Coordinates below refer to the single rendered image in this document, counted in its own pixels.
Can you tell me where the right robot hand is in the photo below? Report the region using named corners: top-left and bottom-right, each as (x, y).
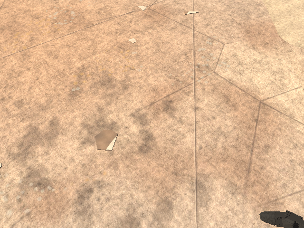
top-left (259, 210), bottom-right (304, 228)

